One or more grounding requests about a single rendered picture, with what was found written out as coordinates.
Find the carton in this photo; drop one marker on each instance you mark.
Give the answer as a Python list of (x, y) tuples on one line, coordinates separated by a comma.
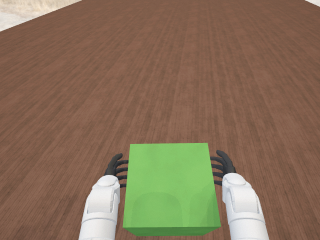
[(170, 190)]

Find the left robot hand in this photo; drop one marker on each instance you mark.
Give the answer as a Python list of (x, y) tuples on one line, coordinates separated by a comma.
[(113, 170)]

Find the robot right forearm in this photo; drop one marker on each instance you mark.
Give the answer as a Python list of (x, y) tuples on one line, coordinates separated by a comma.
[(244, 212)]

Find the right robot hand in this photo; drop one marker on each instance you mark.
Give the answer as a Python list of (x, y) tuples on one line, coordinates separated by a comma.
[(226, 167)]

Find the robot left forearm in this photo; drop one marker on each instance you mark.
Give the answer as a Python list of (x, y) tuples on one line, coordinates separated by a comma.
[(101, 210)]

